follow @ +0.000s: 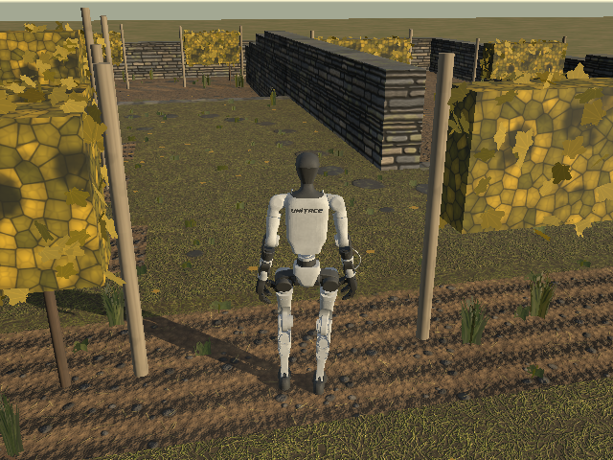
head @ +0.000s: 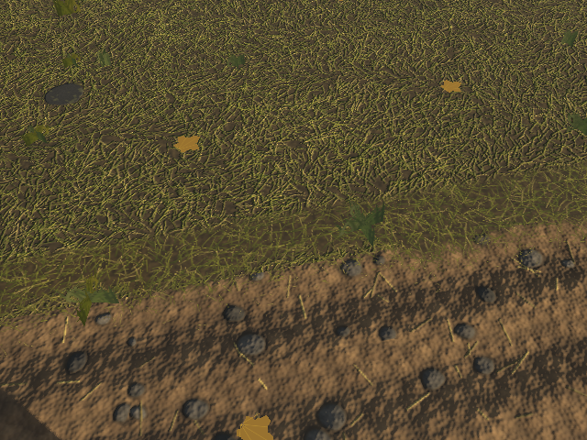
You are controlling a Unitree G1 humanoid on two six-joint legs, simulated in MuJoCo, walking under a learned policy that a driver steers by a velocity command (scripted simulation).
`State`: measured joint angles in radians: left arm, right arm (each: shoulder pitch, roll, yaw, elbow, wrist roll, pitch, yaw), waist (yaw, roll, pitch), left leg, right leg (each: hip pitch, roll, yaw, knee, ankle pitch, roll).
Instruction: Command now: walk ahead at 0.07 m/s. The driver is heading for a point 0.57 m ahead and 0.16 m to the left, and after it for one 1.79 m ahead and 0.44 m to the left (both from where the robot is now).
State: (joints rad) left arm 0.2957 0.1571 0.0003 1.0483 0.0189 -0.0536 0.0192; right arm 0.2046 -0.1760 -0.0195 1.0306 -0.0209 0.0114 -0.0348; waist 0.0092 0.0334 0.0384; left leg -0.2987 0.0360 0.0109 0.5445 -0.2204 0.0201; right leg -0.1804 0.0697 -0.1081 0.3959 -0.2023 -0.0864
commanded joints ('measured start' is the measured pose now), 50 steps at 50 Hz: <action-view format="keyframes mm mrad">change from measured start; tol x32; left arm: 1 21 108 16 -32 -3 7 11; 30 429 176 76 93 8 -40 5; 50 97 113 56 -57 8 -28 -25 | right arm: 1 122 -101 -8 16 -10 -19 -13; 50 11 -116 -53 -80 8 -87 44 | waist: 1 -29 -22 -25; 50 0 -25 29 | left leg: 1 248 95 -93 -185 214 17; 25 87 161 -350 -273 -364 190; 32 -625 2 15 546 -254 68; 44 317 -100 107 -17 103 134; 46 587 386 -700 -255 -205 302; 50 110 232 -365 -398 -147 226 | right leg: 1 -136 -218 188 -66 82 -21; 17 -108 -116 164 -40 -455 -33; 27 49 -125 237 -24 -264 -85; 31 498 -423 529 -128 336 -201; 43 143 -245 110 92 939 -37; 46 -334 19 88 986 -299 9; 50 -352 -152 173 857 -86 -15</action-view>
